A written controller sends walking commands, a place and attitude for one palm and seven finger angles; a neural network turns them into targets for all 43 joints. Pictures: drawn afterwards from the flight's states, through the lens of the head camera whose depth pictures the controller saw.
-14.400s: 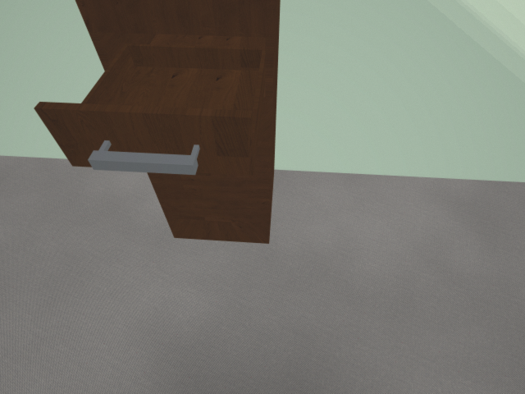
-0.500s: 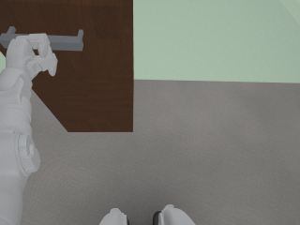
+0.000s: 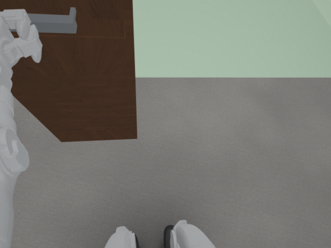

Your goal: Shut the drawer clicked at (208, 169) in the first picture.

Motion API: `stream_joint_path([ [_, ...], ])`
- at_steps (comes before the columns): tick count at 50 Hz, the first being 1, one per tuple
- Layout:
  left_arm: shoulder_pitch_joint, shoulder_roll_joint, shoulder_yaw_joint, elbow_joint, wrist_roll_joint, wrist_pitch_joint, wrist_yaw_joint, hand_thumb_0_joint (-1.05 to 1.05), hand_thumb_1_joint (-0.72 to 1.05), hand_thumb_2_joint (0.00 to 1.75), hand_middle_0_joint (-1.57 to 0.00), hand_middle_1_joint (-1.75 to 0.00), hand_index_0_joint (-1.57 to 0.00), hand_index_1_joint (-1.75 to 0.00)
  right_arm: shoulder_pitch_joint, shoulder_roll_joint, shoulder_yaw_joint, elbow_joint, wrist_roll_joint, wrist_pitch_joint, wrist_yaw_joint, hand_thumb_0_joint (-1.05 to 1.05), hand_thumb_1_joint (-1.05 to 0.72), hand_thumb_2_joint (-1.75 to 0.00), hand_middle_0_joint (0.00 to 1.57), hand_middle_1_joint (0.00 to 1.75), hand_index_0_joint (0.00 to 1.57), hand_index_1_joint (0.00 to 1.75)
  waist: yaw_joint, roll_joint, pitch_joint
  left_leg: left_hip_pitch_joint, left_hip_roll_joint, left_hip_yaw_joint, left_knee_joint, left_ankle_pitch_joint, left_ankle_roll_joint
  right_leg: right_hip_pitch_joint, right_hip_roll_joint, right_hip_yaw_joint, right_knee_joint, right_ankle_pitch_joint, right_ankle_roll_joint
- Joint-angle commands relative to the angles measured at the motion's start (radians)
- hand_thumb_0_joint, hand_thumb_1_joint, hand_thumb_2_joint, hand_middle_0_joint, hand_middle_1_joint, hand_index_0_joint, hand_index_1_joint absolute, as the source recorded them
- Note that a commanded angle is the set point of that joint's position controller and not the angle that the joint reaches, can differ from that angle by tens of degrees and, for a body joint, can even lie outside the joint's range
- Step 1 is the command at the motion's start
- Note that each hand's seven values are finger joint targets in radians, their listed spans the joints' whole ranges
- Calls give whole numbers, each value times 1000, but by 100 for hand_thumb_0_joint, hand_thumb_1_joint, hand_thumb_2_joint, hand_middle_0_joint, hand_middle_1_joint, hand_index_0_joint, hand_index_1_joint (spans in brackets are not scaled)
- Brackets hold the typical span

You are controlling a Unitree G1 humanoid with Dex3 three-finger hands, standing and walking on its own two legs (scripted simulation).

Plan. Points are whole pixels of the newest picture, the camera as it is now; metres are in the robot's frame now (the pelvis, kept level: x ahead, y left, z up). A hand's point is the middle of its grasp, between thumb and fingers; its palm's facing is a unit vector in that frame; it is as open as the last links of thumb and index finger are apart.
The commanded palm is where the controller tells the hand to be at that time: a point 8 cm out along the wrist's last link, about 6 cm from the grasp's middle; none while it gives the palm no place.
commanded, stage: push the drawer shut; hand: left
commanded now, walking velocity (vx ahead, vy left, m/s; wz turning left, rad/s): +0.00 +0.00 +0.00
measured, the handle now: (29, 16) +0.62 +0.24 +0.12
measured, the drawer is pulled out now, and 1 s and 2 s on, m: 0.00 0.00 0.00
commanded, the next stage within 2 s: pull the fist back off the drawer in 0.20 s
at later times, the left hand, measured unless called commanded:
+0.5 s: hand (32, 40) +0.55 +0.22 +0.12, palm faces +0.00 -1.00 -0.02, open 3.2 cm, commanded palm +0.55 +0.24 +0.12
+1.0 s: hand (44, 46) +0.53 +0.20 +0.11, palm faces -0.02 -1.00 +0.00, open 3.2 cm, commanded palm +0.51 +0.24 +0.12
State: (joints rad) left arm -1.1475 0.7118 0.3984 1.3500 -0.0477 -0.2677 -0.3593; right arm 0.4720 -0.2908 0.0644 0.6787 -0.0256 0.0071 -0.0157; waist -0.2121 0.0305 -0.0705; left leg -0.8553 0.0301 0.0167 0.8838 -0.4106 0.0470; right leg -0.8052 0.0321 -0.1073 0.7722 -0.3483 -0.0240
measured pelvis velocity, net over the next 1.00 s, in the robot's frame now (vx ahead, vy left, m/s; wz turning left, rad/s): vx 0.01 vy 0.00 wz -0.03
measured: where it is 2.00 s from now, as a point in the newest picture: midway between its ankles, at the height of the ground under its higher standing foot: outside the picture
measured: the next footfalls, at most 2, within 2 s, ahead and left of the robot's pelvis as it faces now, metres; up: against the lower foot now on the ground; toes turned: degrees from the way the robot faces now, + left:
none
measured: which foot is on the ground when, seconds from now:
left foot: down 0.00-1.00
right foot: down 0.00-1.00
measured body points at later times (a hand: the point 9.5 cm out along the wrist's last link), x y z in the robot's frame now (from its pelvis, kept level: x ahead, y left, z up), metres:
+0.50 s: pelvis -0.01 +0.00 -0.01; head +0.14 +0.03 +0.42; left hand +0.54 +0.27 +0.12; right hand -0.07 -0.26 -0.10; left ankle -0.01 +0.08 -0.69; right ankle +0.00 -0.11 -0.69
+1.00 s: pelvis +0.01 +0.00 +0.00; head +0.12 +0.02 +0.44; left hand +0.53 +0.25 +0.12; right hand -0.03 -0.25 -0.10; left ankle -0.01 +0.08 -0.69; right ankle +0.00 -0.11 -0.69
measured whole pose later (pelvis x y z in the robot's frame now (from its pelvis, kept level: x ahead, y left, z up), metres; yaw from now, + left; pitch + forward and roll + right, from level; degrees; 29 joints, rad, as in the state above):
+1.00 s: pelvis +0.01 +0.00 +0.00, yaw -2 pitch +20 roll -3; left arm -0.95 0.59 0.44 1.19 -0.08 -0.27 -0.30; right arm 0.48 -0.28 0.05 0.63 -0.01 0.05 0.01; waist -0.19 0.04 -0.11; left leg -0.77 0.04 0.06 0.86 -0.43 0.05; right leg -0.75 0.04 -0.06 0.76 -0.36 -0.02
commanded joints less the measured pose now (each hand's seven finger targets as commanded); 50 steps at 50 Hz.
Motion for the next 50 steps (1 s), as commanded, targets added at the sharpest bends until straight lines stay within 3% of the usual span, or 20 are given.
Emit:
stream_joint_path([
  [1,-625,201,9,-239,-25,-56,39,0,90,90,-140,-160,-140,-160,225,-201,-69,-11,3,-1,-18,0,-90,-90,20,30,20,30,-91,203,-452,457,17,-111,-68,416,-15,52,29,75,-75,227,7],
  [4,-655,161,-23,-236,-29,-53,46,0,90,90,-140,-160,-140,-160,225,-202,-67,2,1,-7,-16,0,-90,-90,20,30,20,30,-107,215,-423,473,24,-124,-72,378,-17,2,29,67,-79,180,6],
  [7,-677,180,-7,-241,-31,-56,56,0,90,90,-140,-160,-140,-160,229,-206,-66,10,-2,-13,-18,0,-90,-90,20,30,20,30,-110,220,-454,481,24,-126,-64,386,-15,7,29,69,-78,184,7],
  [13,-693,150,-50,-192,-32,-42,56,0,90,90,-140,-160,-140,-160,224,-215,-56,20,3,-31,-24,0,-90,-90,20,30,20,30,-134,208,-399,435,30,-133,-77,292,-12,-33,25,64,-80,121,8],
  [15,-703,154,-49,-196,-31,-43,60,0,90,90,-140,-160,-140,-160,223,-219,-55,22,2,-40,-28,0,-90,-90,20,30,20,30,-135,238,-393,438,32,-136,-78,277,-12,-53,23,63,-77,109,6],
  [17,-712,158,-46,-213,-30,-46,61,0,90,90,-140,-160,-140,-160,229,-216,-56,19,-1,-45,-26,0,-90,-90,20,30,20,30,-130,242,-447,457,29,-136,-69,296,-14,-36,24,63,-71,119,7],
  [22,-694,164,-41,-185,-23,-37,64,0,90,90,-140,-160,-140,-160,229,-216,-52,12,-1,-44,-21,0,-90,-90,20,30,20,30,-127,211,-420,410,26,-137,-70,251,-11,-33,23,63,-70,94,6],
  [25,-690,182,-15,-221,-20,-43,68,0,90,90,-140,-160,-140,-160,236,-216,-58,3,-6,-43,-14,0,-90,-90,20,30,20,30,-114,221,-467,429,20,-135,-61,279,-10,-14,26,65,-66,112,1],
  [29,-651,198,-7,-206,-14,-36,66,0,90,90,-140,-160,-140,-160,229,-212,-56,-11,-3,-33,-9,0,-90,-90,20,30,20,30,-105,198,-431,382,19,-125,-69,231,-8,3,26,68,-71,87,3],
  [31,-608,246,31,-220,-7,-43,64,0,90,90,-140,-160,-140,-160,230,-212,-57,-27,-3,-25,-7,0,-90,-90,20,30,20,30,-79,213,-455,387,17,-119,-70,258,-10,32,27,72,-68,102,-2],
  [33,-576,174,-16,-232,-10,-45,57,0,90,90,-140,-160,-140,-160,220,-204,-61,-35,-1,-21,-3,0,-90,-90,20,30,20,30,-80,229,-450,422,19,-123,-77,261,-14,7,27,67,-68,104,-4],
  [35,-530,193,12,-227,-14,-47,57,0,90,90,-140,-160,-140,-160,221,-206,-63,-37,-1,-15,-3,0,-90,-90,20,30,20,30,-67,198,-433,414,20,-125,-79,270,-13,19,29,66,-69,108,-5],
  [38,-482,175,13,-278,-23,-52,54,0,90,90,-140,-160,-140,-160,213,-202,-70,-51,3,-8,2,0,-90,-90,20,30,20,30,-50,194,-466,444,21,-115,-86,305,-13,47,29,66,-70,136,-2],
  [40,-418,195,46,-326,-28,-64,54,0,90,90,-140,-160,-140,-160,212,-200,-76,-62,3,-2,5,0,-90,-90,20,30,20,30,-15,223,-515,495,21,-115,-85,381,-20,73,31,64,-60,180,-9],
  [41,-385,170,33,-341,-31,-67,53,0,90,90,-140,-160,-140,-160,203,-194,-76,-70,6,3,8,0,-90,-90,20,30,20,30,-6,235,-517,516,23,-114,-88,412,-24,75,32,62,-58,197,-9],
  [42,-367,126,14,-360,-43,-69,51,0,90,90,-140,-160,-140,-160,194,-187,-80,-72,8,4,11,0,-90,-90,20,30,20,30,-9,213,-511,524,24,-108,-87,425,-23,83,32,62,-62,215,-5],
  [45,-230,187,95,-364,-64,-66,53,0,90,90,-140,-160,-140,-160,182,-191,-84,-88,15,18,10,0,-90,-90,20,30,20,30,34,127,-495,465,17,-85,-97,457,-15,185,34,68,-64,286,-6],
  [47,-243,139,63,-378,-68,-60,57,0,90,90,-140,-160,-140,-160,164,-179,-85,-95,22,24,10,0,-90,-90,20,30,20,30,26,129,-451,450,15,-70,-103,461,-12,187,31,72,-68,311,0],
  [49,-236,153,68,-363,-58,-56,67,0,90,90,-140,-160,-140,-160,157,-178,-85,-98,26,28,9,0,-90,-90,20,30,20,30,23,94,-390,409,14,-63,-110,416,-7,191,29,77,-76,295,3],
  [50,-246,193,97,-387,-54,-66,77,0,90,90,-140,-160,-140,-160,157,-180,-86,-96,24,31,5,0,-90,-90,20,30,20,30,30,77,-397,398,11,-60,-109,430,-4,223,27,82,-73,319,2],
])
